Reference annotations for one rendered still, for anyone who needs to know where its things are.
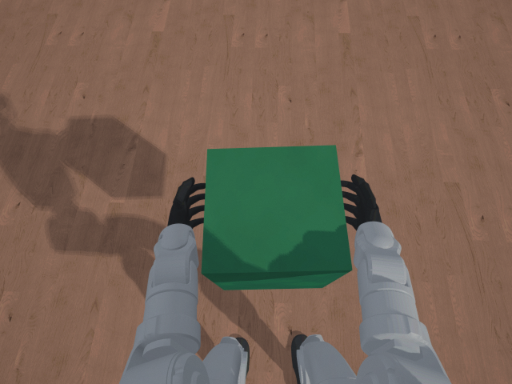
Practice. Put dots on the left robot forearm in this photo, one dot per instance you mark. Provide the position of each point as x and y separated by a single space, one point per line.
170 318

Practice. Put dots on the left robot foot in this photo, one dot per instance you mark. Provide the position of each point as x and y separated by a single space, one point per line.
245 345

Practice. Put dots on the right robot forearm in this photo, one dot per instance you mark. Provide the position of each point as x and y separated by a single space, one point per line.
390 320

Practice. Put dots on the left robot shin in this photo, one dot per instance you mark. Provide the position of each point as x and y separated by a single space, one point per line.
230 340

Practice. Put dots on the robot left hand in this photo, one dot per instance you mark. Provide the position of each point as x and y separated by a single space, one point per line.
180 211

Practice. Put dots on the robot right upper arm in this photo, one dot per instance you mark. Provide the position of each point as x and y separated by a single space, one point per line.
387 368

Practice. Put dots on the robot right hand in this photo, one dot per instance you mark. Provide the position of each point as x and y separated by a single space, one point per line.
366 209

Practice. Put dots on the carton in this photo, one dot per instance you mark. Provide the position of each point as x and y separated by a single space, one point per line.
274 218

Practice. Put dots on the robot left upper arm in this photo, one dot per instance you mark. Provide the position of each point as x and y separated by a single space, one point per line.
178 368

